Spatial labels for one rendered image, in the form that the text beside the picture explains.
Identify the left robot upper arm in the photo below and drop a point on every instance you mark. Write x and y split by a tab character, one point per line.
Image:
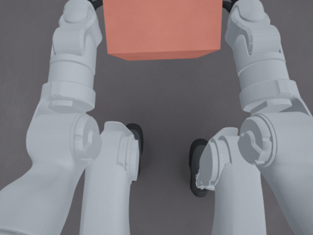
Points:
60	146

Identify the left robot foot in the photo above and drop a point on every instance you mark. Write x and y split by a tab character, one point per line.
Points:
138	135

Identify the right robot upper arm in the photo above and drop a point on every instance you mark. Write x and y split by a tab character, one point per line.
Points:
281	147

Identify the right robot forearm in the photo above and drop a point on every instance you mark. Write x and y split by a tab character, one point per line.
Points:
260	62

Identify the right robot hand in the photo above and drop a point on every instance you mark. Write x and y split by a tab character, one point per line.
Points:
228	5

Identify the left robot forearm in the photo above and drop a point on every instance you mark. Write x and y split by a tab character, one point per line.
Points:
72	63

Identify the left robot hand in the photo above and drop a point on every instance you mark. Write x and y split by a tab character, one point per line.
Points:
96	3

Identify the carton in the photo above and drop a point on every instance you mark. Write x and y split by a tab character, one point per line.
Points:
162	29

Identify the right robot foot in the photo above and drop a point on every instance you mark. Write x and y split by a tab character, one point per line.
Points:
196	150

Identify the robot foot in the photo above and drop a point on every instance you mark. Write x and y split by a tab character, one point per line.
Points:
138	135
196	150

